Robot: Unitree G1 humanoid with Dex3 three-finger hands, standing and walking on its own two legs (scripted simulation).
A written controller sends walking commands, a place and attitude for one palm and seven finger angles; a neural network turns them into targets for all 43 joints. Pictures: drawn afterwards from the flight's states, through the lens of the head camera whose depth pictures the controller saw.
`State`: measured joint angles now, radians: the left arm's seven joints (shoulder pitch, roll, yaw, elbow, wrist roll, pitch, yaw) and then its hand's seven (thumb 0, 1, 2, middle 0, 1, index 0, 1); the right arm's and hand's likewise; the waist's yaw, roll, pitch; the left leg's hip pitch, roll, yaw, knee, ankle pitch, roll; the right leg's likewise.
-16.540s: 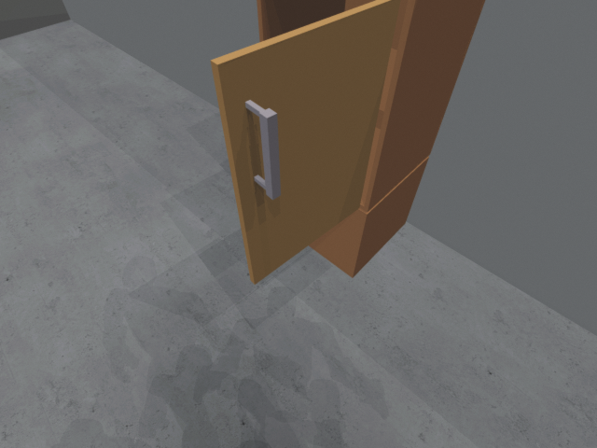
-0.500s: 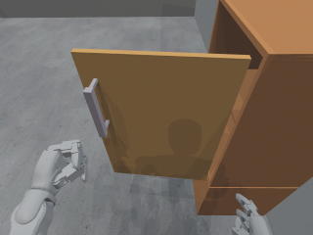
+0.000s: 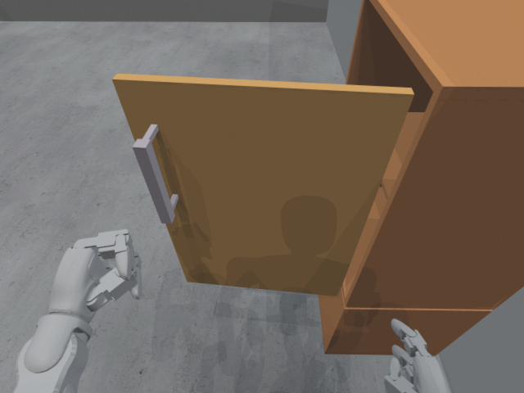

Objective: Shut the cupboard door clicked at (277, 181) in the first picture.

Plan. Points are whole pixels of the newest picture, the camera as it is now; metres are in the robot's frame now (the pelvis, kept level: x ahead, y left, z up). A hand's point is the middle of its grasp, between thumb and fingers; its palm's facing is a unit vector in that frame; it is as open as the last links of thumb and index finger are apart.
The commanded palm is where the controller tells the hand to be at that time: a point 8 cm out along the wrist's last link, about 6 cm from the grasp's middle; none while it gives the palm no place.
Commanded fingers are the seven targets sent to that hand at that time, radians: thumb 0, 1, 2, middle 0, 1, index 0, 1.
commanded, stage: bring the fist close to the handle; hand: left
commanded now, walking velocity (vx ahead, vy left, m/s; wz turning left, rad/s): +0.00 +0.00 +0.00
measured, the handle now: (160, 177) +0.42 +0.21 +0.11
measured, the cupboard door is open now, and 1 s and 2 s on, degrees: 85 85 79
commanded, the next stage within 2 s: push the door shut along its arc in 1.22 s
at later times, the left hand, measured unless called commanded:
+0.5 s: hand (146, 242) +0.29 +0.20 +0.10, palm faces +0.02 -1.00 -0.07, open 3.1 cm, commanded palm +0.26 +0.24 +0.11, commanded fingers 0.00 0.90 0.90 -1.30 -1.50 -1.30 -1.50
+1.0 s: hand (160, 224) +0.32 +0.18 +0.11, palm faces +0.03 -1.00 -0.04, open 3.1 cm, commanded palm +0.29 +0.23 +0.11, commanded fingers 0.00 0.90 0.90 -1.30 -1.50 -1.30 -1.50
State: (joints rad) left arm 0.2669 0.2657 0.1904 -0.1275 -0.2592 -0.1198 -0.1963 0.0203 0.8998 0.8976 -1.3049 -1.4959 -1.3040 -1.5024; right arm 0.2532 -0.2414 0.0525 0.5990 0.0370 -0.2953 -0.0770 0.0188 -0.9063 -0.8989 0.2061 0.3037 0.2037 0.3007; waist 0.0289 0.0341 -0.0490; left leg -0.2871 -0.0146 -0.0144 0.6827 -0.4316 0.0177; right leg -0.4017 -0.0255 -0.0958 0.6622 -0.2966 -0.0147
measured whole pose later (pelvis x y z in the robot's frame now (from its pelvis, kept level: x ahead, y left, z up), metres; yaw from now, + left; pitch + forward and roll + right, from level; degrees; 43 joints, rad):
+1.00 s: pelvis +0.01 +0.00 +0.00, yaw -1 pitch +4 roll +0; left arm -0.05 0.25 0.20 0.17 -0.23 -0.11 -0.17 0.02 0.90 0.90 -1.30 -1.50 -1.30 -1.50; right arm 0.26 -0.25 0.04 0.62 0.04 -0.22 -0.06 0.02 -0.91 -0.90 0.21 0.30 0.20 0.30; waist 0.00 0.03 -0.06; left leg -0.29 -0.02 0.01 0.64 -0.42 0.02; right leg -0.42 -0.02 -0.07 0.64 -0.29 -0.01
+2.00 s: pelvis -0.01 +0.00 +0.00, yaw +0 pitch +5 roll +0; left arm -0.46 0.34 0.18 0.62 -0.22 -0.17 -0.32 0.02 0.90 0.90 -1.31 -1.50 -1.30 -1.50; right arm 0.29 -0.29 0.04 0.64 0.05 -0.14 -0.08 0.02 -0.91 -0.90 0.21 0.30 0.20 0.30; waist -0.04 0.02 -0.02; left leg -0.35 -0.02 0.00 0.67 -0.40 0.02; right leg -0.48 -0.03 -0.08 0.66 -0.27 -0.02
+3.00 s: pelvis -0.01 +0.01 -0.01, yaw -2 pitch +15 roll -1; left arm -1.02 0.48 0.21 1.18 -0.16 -0.23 -0.51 0.00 0.95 0.95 -1.30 -1.50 -1.30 -1.50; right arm 0.39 -0.30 0.03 0.69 0.00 -0.07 -0.07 0.01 -0.91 -0.90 0.21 0.30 0.20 0.30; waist -0.18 0.01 -0.05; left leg -0.60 -0.01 0.02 0.77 -0.44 0.03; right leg -0.72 -0.02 -0.06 0.72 -0.27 -0.01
